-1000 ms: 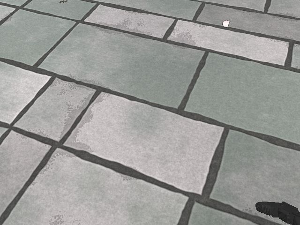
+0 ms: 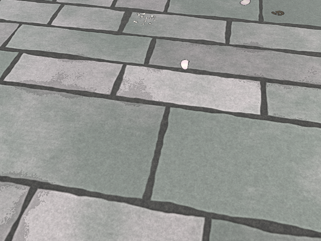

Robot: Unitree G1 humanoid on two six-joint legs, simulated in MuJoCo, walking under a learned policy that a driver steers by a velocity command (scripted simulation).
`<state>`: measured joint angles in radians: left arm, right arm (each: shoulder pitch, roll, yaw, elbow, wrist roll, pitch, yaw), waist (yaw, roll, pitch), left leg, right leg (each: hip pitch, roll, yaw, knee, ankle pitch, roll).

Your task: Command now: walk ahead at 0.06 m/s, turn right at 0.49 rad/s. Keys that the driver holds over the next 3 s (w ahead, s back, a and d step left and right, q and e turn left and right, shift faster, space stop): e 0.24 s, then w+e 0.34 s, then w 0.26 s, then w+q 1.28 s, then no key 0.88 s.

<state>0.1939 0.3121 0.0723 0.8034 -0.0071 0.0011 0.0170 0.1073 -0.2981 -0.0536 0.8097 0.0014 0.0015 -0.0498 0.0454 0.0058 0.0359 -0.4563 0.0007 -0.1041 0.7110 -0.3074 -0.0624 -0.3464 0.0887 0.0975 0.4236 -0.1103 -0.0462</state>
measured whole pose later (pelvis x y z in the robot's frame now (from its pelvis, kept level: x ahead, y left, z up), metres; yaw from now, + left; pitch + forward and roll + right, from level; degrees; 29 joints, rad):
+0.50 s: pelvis +0.04 -0.01 +0.00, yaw -18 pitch +2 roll +1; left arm 0.16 0.30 0.07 0.68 -0.02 0.04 -0.03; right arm 0.22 -0.32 -0.08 0.83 0.03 -0.02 -0.01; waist -0.04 0.01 0.02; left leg -0.16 0.11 0.16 0.44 -0.29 -0.05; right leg -0.29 -0.03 -0.06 0.56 -0.32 -0.02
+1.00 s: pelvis +0.27 -0.10 -0.03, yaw -24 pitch +2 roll +1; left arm 0.42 0.31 0.07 0.80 0.00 -0.03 0.02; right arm 0.04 -0.29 -0.05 0.73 0.01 -0.10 0.06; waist 0.05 -0.01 0.03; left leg -0.52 -0.04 0.05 0.53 -0.05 0.08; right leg 0.10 0.01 0.03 0.46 -0.48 -0.03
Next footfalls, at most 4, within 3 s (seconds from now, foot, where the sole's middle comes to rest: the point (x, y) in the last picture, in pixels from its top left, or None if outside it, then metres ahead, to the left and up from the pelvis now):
0.08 left None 0.09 0.14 -0.78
0.52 right None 0.04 -0.13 -0.78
0.98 left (200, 240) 0.46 -0.09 -0.78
1.46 right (267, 203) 0.63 -0.39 -0.78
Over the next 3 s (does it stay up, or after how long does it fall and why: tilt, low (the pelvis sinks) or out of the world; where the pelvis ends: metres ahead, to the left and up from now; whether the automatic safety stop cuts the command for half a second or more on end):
stays up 1.08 -0.16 -0.01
